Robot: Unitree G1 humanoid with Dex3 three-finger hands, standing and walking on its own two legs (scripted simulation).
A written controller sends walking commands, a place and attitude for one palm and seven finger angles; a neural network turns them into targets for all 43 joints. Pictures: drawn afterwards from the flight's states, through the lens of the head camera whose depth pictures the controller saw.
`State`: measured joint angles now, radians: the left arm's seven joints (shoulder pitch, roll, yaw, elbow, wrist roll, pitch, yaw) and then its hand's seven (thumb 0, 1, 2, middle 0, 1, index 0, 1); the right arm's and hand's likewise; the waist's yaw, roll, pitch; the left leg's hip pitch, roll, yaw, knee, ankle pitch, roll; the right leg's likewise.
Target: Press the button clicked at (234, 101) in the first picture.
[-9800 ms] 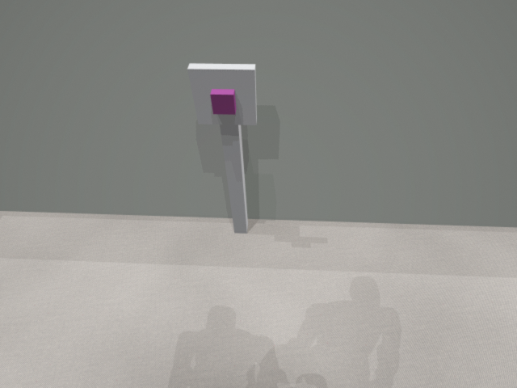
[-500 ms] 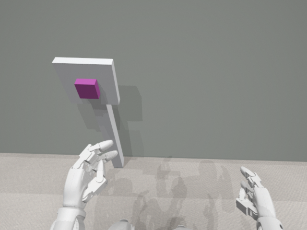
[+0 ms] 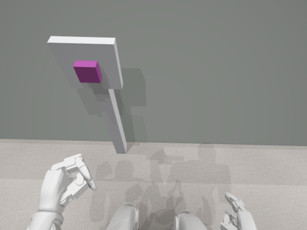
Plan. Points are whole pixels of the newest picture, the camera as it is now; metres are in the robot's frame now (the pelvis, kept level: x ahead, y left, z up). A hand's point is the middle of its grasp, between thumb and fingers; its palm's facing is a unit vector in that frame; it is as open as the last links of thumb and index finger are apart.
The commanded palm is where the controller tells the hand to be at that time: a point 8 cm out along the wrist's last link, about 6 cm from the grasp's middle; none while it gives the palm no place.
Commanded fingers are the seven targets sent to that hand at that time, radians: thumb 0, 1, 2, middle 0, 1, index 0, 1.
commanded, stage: raise the hand and make a fist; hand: left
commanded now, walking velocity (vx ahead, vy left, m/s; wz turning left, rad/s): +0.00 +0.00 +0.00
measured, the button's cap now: (88, 71) +0.54 +0.23 +0.07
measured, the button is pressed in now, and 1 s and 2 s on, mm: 0 0 0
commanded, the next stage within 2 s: aim a knuckle at the button in 1.14 s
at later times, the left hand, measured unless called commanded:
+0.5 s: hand (66, 177) +0.23 +0.21 +0.05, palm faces +0.05 -1.00 -0.06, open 3.1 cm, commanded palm +0.21 +0.26 +0.06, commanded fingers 0.00 0.90 0.90 -1.30 -1.50 -1.30 -1.50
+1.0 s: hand (64, 170) +0.24 +0.21 +0.06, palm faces +0.03 -1.00 -0.06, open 3.1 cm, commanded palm +0.22 +0.27 +0.06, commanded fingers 0.00 0.90 0.90 -1.30 -1.50 -1.30 -1.50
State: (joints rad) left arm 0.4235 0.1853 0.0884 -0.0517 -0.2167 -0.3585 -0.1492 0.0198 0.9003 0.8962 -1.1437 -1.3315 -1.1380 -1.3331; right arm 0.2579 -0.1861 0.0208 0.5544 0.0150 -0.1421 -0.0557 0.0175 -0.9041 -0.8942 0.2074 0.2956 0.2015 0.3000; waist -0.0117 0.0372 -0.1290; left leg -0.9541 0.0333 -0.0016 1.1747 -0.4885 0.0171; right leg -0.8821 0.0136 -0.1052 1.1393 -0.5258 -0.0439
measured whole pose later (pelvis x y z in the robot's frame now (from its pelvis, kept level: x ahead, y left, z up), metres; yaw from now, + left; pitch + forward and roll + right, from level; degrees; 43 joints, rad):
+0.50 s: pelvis +0.02 +0.01 +0.01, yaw +1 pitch +15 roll -3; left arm 0.43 0.23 0.14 -0.05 -0.23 -0.39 -0.20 0.02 0.90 0.90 -1.30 -1.50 -1.29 -1.50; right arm 0.18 -0.21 0.02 0.48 0.01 -0.14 -0.05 0.01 -0.91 -0.89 0.20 0.30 0.20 0.30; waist 0.01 0.03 -0.14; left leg -0.91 0.02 -0.01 1.15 -0.50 0.04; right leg -0.82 0.00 -0.11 1.09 -0.53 -0.02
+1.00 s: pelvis +0.02 +0.01 +0.01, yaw +0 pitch +15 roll -3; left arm 0.37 0.26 0.21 0.02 -0.28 -0.38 -0.27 0.02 0.90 0.90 -1.30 -1.50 -1.29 -1.50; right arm 0.24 -0.25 0.01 0.53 0.03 -0.16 -0.06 0.02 -0.91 -0.89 0.20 0.30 0.20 0.30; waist -0.01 0.03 -0.13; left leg -0.88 0.02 0.00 1.11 -0.49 0.03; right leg -0.79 0.01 -0.10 1.06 -0.52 -0.03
